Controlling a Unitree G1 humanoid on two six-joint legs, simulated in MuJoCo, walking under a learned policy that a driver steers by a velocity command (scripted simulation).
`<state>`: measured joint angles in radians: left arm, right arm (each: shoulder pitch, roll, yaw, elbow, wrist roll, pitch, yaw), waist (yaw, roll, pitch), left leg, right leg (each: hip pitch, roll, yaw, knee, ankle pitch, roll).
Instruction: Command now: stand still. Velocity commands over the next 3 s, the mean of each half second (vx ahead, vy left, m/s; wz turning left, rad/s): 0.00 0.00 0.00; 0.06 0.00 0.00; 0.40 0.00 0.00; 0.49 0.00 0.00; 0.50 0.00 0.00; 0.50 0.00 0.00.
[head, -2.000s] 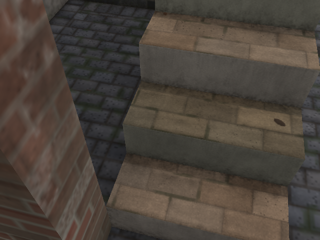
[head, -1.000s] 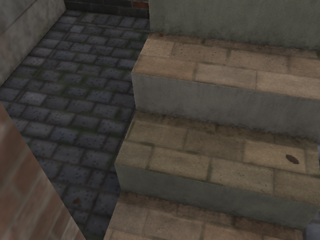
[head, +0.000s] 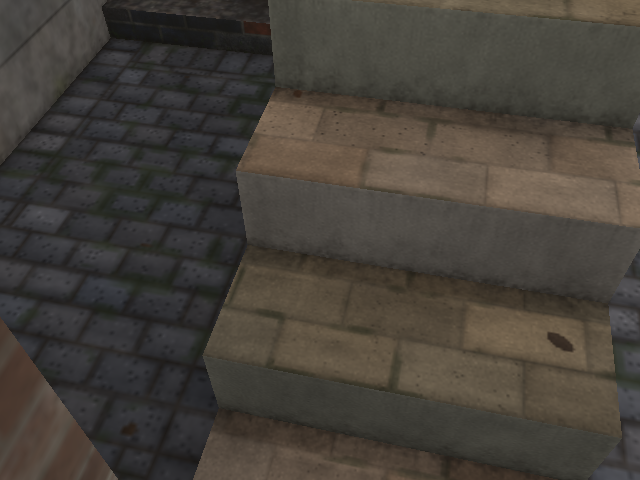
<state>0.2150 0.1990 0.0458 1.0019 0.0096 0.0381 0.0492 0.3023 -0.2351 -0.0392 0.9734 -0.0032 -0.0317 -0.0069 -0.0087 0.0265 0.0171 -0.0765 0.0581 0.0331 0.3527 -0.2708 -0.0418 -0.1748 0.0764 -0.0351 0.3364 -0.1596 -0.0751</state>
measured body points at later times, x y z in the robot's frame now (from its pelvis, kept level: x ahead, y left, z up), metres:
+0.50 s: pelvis +0.00 -0.01 +0.00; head +0.01 -0.02 +0.45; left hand +0.08 +0.24 -0.14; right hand +0.03 -0.28 -0.14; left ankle -0.05 +0.14 -0.75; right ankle +0.01 -0.07 -0.75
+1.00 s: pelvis +0.01 -0.01 +0.00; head +0.01 -0.01 +0.45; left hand +0.09 +0.24 -0.14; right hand +0.04 -0.28 -0.14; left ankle -0.05 +0.14 -0.75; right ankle +0.01 -0.07 -0.75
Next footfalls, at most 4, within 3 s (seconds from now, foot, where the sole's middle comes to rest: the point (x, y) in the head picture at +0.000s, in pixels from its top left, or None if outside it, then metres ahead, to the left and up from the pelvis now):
none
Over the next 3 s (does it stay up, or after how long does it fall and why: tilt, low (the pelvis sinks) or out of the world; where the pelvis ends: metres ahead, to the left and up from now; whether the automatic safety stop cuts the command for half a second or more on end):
stays up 0.01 0.02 0.01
